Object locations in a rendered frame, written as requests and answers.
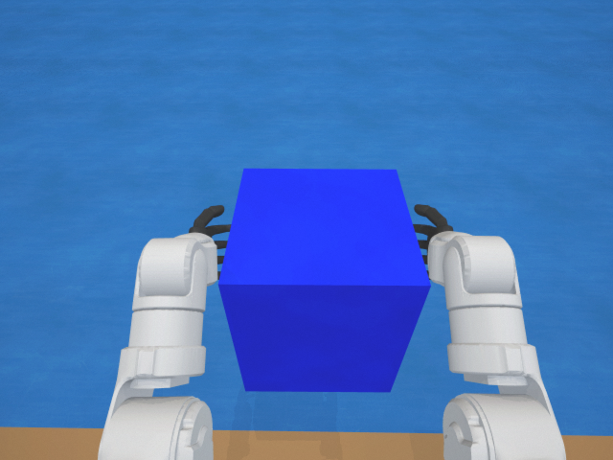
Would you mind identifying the right robot forearm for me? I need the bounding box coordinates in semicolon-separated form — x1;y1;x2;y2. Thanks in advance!
427;231;566;460

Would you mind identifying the left robot hand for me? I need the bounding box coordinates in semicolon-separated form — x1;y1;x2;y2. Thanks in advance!
189;205;232;280

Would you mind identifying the right robot hand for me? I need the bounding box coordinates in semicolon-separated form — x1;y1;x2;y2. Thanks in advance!
413;204;453;280

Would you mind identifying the left robot forearm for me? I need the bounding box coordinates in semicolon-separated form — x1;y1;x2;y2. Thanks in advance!
98;233;217;460

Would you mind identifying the carton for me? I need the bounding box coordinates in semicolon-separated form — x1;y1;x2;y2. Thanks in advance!
218;169;431;392

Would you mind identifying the robot left upper arm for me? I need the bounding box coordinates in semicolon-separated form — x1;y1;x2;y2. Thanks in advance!
100;396;214;460

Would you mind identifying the robot right upper arm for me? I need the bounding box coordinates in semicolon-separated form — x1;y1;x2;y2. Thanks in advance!
443;393;565;460

